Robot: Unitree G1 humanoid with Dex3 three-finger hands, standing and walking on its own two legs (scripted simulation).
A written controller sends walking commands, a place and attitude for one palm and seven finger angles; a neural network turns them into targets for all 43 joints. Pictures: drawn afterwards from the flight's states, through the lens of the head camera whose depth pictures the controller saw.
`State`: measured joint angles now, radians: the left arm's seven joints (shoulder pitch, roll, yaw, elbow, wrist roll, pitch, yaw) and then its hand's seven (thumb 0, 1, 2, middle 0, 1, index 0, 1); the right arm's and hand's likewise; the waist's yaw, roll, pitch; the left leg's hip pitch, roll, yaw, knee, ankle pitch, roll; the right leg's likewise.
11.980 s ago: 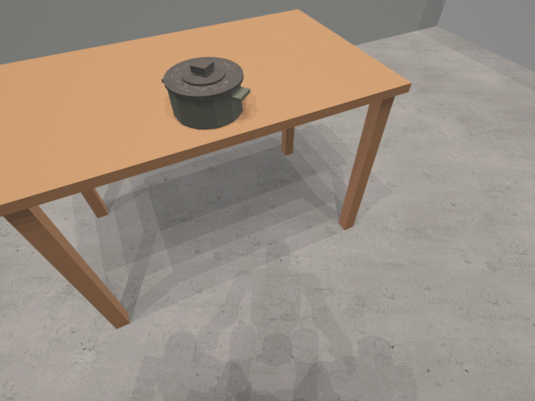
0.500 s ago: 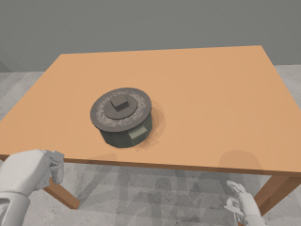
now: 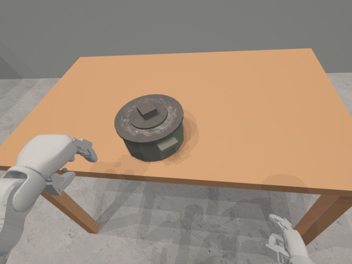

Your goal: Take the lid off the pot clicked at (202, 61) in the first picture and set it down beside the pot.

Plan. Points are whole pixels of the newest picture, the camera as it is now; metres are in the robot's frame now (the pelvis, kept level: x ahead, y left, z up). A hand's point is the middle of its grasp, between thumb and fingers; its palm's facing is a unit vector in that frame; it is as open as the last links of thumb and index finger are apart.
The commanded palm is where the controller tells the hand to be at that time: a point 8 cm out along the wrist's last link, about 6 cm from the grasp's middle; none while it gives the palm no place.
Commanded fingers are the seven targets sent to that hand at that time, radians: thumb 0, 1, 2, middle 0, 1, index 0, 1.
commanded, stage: reach forward and open the fingers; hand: left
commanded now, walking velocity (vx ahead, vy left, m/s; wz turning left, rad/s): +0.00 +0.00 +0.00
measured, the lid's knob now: (146, 109) +0.48 +0.15 +0.09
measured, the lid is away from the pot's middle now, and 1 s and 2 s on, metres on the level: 0.00 0.00 0.00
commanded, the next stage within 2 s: move the open hand above the knob in 0.34 s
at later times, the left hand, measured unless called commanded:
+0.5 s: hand (69, 141) +0.30 +0.25 +0.17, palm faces -0.11 -0.01 -0.99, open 9.9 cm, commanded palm +0.28 +0.25 +0.23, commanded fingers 0.00 -0.30 1.47 -0.85 -0.08 -0.85 -0.08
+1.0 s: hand (95, 125) +0.35 +0.22 +0.16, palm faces -0.18 -0.03 -0.98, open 10.0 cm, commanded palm +0.33 +0.21 +0.23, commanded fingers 0.00 -0.30 1.47 -0.85 -0.08 -0.85 -0.08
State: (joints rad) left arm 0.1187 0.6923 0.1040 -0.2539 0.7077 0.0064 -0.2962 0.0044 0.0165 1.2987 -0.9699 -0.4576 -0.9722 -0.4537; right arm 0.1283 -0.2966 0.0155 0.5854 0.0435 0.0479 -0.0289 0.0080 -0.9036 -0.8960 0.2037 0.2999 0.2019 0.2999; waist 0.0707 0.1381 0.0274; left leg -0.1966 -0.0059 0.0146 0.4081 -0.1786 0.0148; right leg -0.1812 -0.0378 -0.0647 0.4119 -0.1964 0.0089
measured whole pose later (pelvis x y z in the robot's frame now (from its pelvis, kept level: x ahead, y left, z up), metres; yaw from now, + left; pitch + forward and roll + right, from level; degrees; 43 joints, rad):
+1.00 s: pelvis +0.01 +0.00 +0.00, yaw +0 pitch +0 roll +1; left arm -0.38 0.64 -0.09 0.00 0.77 0.20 -0.46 0.00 -0.30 1.47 -0.86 -0.09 -0.86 -0.08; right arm 0.11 -0.31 0.03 0.56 0.07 0.09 0.00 0.01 -0.90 -0.90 0.20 0.30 0.20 0.30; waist 0.04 0.12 0.02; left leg -0.23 -0.03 0.02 0.43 -0.20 0.03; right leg -0.23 -0.06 -0.05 0.47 -0.24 0.02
